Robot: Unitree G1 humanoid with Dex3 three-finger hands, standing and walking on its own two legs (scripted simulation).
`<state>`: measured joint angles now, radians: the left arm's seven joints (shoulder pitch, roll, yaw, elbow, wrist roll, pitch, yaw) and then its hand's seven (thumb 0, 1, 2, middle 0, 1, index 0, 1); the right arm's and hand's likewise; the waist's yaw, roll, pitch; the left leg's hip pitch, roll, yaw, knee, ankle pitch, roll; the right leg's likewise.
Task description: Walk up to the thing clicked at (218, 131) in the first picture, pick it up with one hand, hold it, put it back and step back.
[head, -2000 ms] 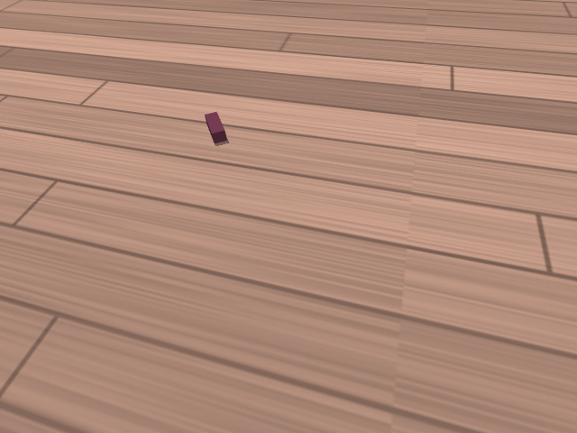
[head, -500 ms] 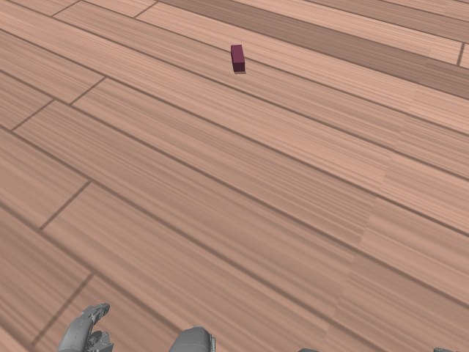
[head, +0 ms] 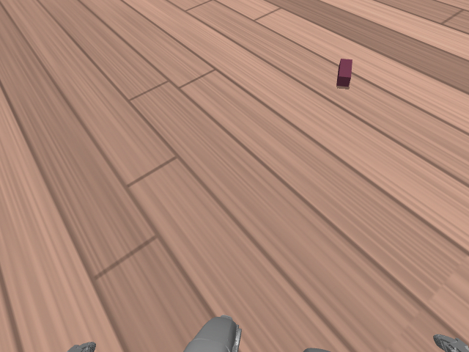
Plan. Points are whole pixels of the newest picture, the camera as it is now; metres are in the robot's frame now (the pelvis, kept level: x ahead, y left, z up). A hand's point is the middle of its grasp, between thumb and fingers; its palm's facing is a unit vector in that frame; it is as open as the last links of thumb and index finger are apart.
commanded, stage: walk up
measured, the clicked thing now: (344, 72) +1.79 -0.55 -0.71
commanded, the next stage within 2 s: stand in 1.26 s
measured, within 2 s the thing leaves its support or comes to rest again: neither
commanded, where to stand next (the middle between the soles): +0.09 +0.01 m, yaw +12 degrees
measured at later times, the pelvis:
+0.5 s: pelvis +0.00 +0.00 +0.00, yaw +12 degrees
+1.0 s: pelvis +0.01 +0.00 +0.02, yaw +15 degrees
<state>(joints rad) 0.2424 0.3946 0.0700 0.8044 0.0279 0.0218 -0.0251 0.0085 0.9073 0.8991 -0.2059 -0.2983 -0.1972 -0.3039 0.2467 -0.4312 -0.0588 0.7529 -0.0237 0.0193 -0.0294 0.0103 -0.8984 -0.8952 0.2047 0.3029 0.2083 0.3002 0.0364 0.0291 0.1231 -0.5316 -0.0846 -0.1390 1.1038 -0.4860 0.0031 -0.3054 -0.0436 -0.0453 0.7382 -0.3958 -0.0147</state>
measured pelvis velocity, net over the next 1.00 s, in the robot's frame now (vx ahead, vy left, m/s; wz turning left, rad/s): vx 0.01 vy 0.00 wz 0.26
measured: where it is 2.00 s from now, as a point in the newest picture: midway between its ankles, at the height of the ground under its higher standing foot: outside the picture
